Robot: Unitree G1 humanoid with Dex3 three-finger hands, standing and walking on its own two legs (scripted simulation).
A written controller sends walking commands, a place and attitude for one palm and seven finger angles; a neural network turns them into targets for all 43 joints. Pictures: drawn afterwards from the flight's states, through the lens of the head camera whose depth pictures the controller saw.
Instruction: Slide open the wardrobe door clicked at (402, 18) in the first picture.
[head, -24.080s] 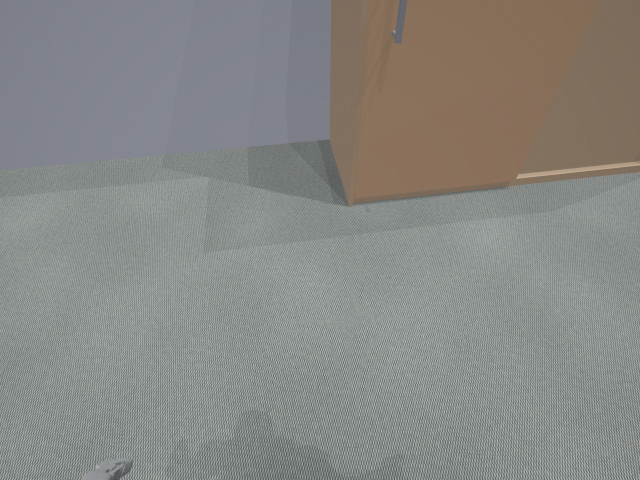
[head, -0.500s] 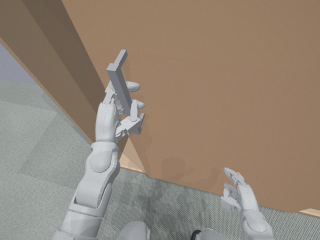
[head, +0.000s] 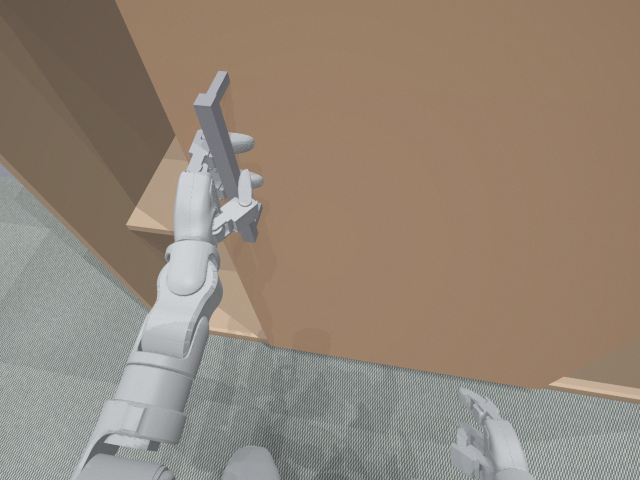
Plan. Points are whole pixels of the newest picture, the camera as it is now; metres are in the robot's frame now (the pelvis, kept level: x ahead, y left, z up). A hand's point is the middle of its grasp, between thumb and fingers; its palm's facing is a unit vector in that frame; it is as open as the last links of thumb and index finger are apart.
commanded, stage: step sideways, sliding the door along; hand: left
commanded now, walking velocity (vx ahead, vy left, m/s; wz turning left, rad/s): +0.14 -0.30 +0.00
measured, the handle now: (237, 170) +0.43 +0.18 +0.11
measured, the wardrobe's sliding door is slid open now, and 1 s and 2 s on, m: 0.31 0.47 0.47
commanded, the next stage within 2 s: stop walking and hold the door there in 1.54 s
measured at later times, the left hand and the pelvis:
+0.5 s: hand (330, 208) +0.38 +0.06 +0.12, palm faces +0.34 -0.94 -0.10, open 6.1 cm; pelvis -0.01 -0.15 -0.01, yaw +3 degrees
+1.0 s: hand (400, 209) +0.39 -0.02 +0.12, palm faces +0.52 -0.85 -0.10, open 6.4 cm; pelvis +0.02 -0.29 +0.00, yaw +3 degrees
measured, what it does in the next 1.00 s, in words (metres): steps to the right: left foot, then right foot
